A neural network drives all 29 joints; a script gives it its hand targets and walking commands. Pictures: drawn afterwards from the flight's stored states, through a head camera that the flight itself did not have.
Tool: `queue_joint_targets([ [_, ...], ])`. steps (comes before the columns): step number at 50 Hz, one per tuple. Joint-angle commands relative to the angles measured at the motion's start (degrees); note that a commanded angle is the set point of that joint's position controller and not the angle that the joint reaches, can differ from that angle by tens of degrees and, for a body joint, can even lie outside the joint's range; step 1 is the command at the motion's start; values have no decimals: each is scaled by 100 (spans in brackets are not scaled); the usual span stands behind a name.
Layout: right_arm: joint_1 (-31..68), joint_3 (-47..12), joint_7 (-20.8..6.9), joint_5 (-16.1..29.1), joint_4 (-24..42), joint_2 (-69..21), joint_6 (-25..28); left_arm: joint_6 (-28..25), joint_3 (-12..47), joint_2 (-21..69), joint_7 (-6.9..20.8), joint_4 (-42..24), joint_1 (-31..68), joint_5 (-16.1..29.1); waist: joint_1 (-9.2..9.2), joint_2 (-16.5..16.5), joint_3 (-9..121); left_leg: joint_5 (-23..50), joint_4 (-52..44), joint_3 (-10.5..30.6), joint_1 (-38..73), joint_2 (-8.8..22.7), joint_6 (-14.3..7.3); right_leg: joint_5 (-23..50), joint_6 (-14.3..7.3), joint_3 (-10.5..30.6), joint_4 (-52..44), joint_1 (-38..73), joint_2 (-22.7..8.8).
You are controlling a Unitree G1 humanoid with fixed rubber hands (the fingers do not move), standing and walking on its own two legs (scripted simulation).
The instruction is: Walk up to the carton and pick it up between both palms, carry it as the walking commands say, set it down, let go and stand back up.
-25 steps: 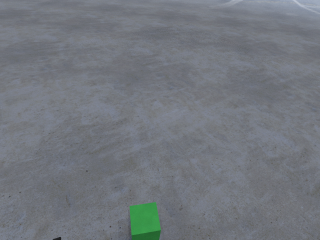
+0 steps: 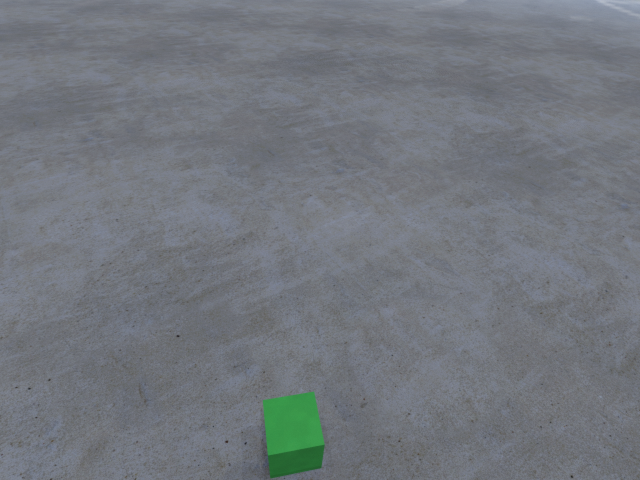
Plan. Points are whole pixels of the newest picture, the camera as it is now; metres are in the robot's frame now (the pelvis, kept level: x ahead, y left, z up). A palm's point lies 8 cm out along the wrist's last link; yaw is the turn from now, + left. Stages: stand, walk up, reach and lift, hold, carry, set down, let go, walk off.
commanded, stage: stand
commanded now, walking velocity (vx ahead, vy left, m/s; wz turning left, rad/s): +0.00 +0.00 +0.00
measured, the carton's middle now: (292, 434) +0.46 +0.06 -0.69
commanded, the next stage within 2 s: none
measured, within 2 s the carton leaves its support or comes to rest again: neither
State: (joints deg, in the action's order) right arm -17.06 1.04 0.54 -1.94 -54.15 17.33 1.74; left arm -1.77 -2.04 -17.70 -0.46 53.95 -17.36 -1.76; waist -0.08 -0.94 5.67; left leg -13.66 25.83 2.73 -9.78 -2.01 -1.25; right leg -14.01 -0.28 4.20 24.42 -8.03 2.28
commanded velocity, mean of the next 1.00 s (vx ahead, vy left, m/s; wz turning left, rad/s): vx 0.00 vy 0.00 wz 0.00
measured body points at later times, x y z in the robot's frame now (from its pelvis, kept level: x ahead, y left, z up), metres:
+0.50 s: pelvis -0.02 +0.00 +0.00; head -0.06 +0.01 +0.45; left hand +0.03 +0.29 -0.14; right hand +0.03 -0.30 -0.12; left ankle +0.00 +0.11 -0.74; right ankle -0.01 -0.12 -0.74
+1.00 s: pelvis -0.02 -0.01 +0.00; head -0.05 +0.00 +0.45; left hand +0.04 +0.29 -0.13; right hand +0.04 -0.31 -0.12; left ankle +0.00 +0.11 -0.74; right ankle -0.01 -0.12 -0.74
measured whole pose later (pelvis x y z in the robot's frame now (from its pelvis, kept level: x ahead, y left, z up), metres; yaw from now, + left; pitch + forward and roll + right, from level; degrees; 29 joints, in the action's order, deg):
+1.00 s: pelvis -0.02 -0.01 +0.00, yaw +0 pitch -3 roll +0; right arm -11.4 -0.8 -0.2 -0.4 -62.4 19.5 1.4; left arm -1.7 0.2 -19.7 0.2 62.5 -11.5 -0.7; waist -0.3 -1.0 0.7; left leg -9.7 21.8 3.5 -8.9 -1.6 -0.5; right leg -10.2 -0.5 4.0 20.6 -7.2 2.4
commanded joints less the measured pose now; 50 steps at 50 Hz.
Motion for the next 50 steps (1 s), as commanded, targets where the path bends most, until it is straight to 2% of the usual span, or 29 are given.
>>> queue_joint_targets([
  [1,383,294,71,11,379,1143,151,-158,-229,-991,-53,-415,367,-3,-21,75,-782,193,-678,749,-265,662,-178,281,-208,616,-561,-456,-651],
  [2,312,270,73,43,355,1118,148,-155,-230,-1048,-48,-380,322,3,46,50,-737,188,-664,733,-190,654,-152,244,-213,630,-572,-499,-660],
  [3,349,265,66,39,315,1114,140,-163,-227,-1058,-47,-314,360,-5,33,-25,-850,217,-658,727,-224,647,-166,261,-212,637,-591,-531,-643],
  [5,356,252,50,33,245,1146,157,-149,-214,-1028,-50,-280,381,21,17,124,-738,42,-718,765,-252,658,-177,217,-218,621,-594,-401,-648],
  [8,332,221,49,47,124,1158,139,-159,-190,-1071,-30,-161,276,43,4,71,-846,-47,-704,769,-235,687,-216,149,-240,699,-666,-477,-708],
  [9,282,236,47,68,91,1193,132,-154,-207,-1172,-35,-107,331,31,60,138,-982,-64,-771,777,-315,670,-197,93,-251,700,-642,-541,-716],
  [10,361,220,35,74,70,1204,136,-157,-198,-1123,-34,-102,323,30,5,182,-899,-114,-754,783,-301,672,-202,-14,-249,714,-686,-464,-709],
  [11,324,225,28,70,58,1233,135,-164,-197,-1158,-36,-74,330,45,16,13,-903,-110,-768,795,-239,672,-200,-30,-260,729,-708,-498,-708],
  [14,484,212,28,84,4,1226,140,-158,-171,-1131,-11,-19,456,32,0,124,-767,51,-743,750,-190,676,-174,72,-244,707,-723,-386,-701],
  [15,441,216,26,79,-42,1264,132,-152,-151,-1138,-12,47,383,43,8,47,-846,-49,-757,754,-191,668,-170,38,-238,706,-749,-437,-687],
  [18,394,212,21,102,-130,1347,110,-139,-147,-1159,1,115,381,64,-5,129,-971,-293,-848,780,-274,675,-168,-56,-222,671,-735,-480,-671],
  [21,416,168,24,104,-184,1253,104,-139,-114,-1171,-17,174,403,67,15,169,-990,-232,-839,778,-268,678,-183,-30,-245,694,-727,-482,-690],
  [23,499,163,35,122,-207,1299,101,-132,-116,-1222,-11,214,516,68,-28,64,-939,-80,-889,828,-273,711,-209,28,-257,700,-720,-375,-711],
  [24,545,157,36,113,-216,1324,98,-119,-105,-1235,-12,195,482,89,-64,138,-875,-96,-879,825,-219,712,-208,121,-252,691,-728,-357,-728],
  [28,564,145,18,130,-261,1354,121,-115,-60,-1209,-14,318,549,80,3,126,-875,158,-855,768,-108,708,-167,336,-242,709,-768,-318,-750],
  [29,443,140,30,142,-325,1358,105,-113,-68,-1276,-25,342,542,83,17,26,-872,190,-853,759,-89,723,-169,247,-229,699,-780,-342,-754],
  [33,603,93,10,155,-354,1336,109,-87,-49,-1304,7,394,629,99,-2,177,-879,-50,-930,773,-93,731,-160,76,-225,675,-799,-344,-730],
  [37,629,76,12,153,-414,1335,96,-109,-39,-1333,1,455,650,109,2,79,-874,117,-910,758,-33,731,-145,117,-216,645,-811,-342,-721],
  [38,715,114,10,167,-402,1430,96,-107,-39,-1305,4,426,661,109,-31,168,-820,76,-925,773,-17,735,-134,192,-225,677,-817,-335,-738],
  [41,721,68,13,161,-411,1338,98,-92,7,-1259,1,474,697,123,-9,113,-901,27,-924,748,-81,759,-170,53,-229,716,-865,-392,-757],
  [42,771,65,16,161,-426,1353,90,-90,5,-1301,0,457,852,116,-1,-49,-906,-13,-965,773,-114,743,-159,-1,-238,672,-852,-363,-753],
  [43,796,84,14,139,-445,1440,86,-86,3,-1275,-3,462,817,119,-45,60,-810,-34,-957,796,-81,767,-184,80,-230,683,-876,-302,-763],
  [47,799,78,-5,147,-468,1352,93,-104,-13,-1315,13,490,824,108,-21,134,-840,-105,-982,794,-123,748,-153,-8,-218,670,-883,-334,-755],
  [50,828,87,-11,168,-463,1405,91,-94,-2,-1360,4,528,900,112,23,24,-820,169,-917,750,-26,741,-153,132,-225,689,-936,-332,-791],
])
